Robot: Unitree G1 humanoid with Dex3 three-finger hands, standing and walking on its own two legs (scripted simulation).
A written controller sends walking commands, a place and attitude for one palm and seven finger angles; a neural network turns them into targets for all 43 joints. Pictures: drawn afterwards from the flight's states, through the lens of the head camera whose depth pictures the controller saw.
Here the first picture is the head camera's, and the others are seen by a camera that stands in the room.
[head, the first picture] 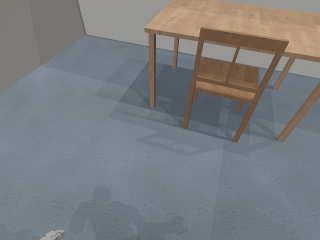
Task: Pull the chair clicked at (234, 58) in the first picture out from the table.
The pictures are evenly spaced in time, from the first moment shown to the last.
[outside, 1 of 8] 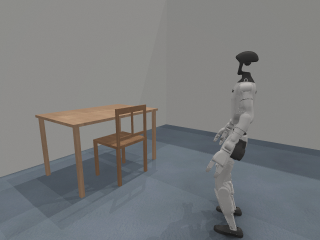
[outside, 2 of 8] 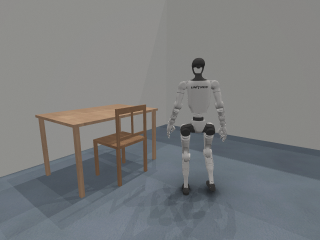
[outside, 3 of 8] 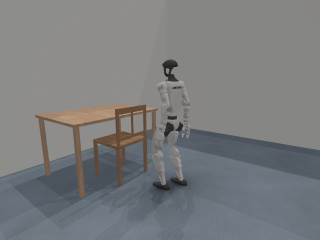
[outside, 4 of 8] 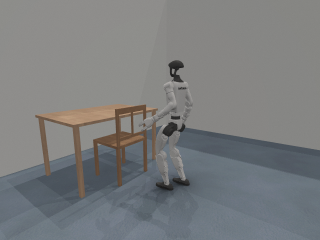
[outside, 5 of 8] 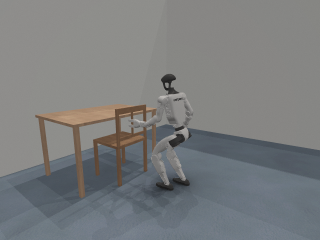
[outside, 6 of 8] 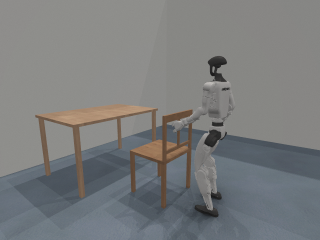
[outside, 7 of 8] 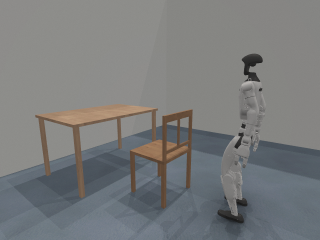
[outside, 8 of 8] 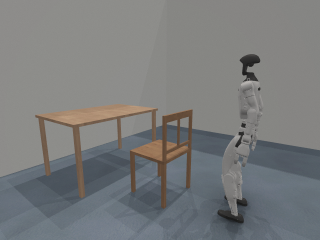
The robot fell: no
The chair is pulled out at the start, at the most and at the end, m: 0.00 0.59 0.59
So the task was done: yes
